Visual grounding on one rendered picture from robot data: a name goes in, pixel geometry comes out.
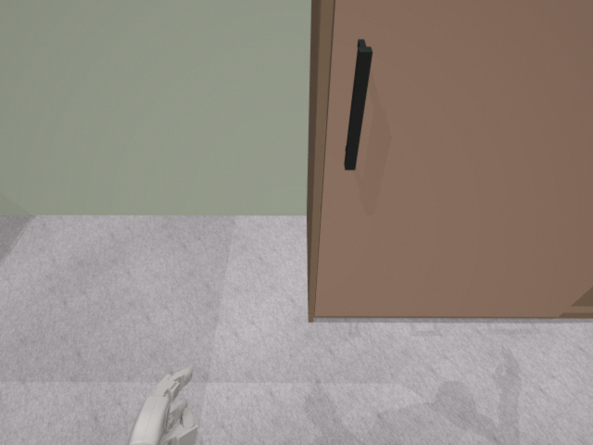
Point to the wardrobe door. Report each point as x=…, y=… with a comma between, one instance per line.
x=586, y=299
x=473, y=189

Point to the handle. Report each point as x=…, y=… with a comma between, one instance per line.
x=362, y=72

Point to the robot left hand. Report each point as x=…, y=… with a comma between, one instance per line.
x=154, y=422

